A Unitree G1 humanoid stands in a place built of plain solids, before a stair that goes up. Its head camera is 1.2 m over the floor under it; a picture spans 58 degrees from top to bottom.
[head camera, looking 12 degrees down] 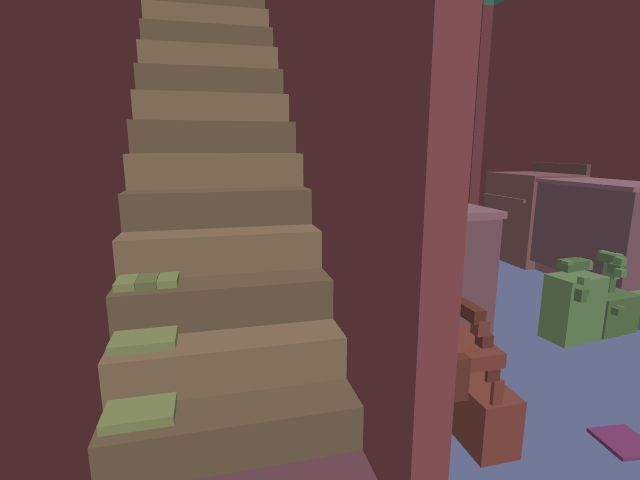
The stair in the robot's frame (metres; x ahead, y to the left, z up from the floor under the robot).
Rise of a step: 0.19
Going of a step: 0.22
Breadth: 1.00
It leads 14 degrees to the left of straight ahead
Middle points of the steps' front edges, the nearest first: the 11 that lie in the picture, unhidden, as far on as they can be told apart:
1.42 0.31 0.20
1.64 0.36 0.39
1.85 0.42 0.58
2.07 0.47 0.78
2.29 0.53 0.97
2.51 0.58 1.17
2.73 0.64 1.36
2.94 0.69 1.56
3.16 0.75 1.75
3.38 0.80 1.95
3.60 0.86 2.14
